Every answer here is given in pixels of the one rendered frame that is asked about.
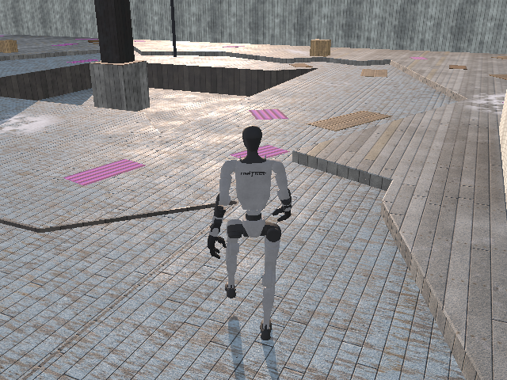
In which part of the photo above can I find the left robot forearm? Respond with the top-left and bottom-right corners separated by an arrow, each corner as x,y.
209,194 -> 226,237

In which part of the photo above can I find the robot left upper arm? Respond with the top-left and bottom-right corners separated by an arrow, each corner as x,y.
219,160 -> 236,206

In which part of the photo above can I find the robot right upper arm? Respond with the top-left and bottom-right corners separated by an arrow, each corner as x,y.
269,158 -> 290,200

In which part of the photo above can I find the robot left hand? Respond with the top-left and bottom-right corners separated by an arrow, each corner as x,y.
208,234 -> 226,259

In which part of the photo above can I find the robot right hand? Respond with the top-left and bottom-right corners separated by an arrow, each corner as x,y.
273,207 -> 291,222

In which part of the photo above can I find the robot left shin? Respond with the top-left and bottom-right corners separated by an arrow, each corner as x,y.
226,242 -> 237,288

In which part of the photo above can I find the robot right foot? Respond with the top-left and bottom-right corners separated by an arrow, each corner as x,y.
260,320 -> 272,340

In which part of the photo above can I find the right robot forearm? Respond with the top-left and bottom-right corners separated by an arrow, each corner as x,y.
280,189 -> 292,211

